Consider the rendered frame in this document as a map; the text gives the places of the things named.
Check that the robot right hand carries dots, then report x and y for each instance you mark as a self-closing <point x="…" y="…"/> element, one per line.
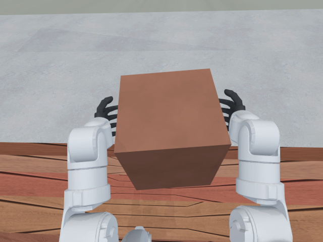
<point x="234" y="105"/>

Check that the robot left hand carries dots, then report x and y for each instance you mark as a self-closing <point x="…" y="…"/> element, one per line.
<point x="102" y="111"/>

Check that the left robot forearm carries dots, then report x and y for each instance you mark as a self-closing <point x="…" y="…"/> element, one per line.
<point x="87" y="158"/>

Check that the left robot thigh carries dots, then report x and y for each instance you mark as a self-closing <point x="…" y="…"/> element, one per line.
<point x="137" y="235"/>

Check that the carton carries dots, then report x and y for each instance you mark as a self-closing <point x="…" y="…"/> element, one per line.
<point x="170" y="130"/>

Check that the robot left upper arm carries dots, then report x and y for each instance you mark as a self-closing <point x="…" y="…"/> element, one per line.
<point x="90" y="227"/>

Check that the left robot shin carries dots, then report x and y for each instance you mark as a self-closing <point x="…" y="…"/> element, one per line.
<point x="139" y="227"/>

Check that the robot right upper arm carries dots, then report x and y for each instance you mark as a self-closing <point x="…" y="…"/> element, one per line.
<point x="258" y="224"/>

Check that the right robot forearm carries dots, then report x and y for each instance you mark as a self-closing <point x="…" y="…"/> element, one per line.
<point x="259" y="157"/>

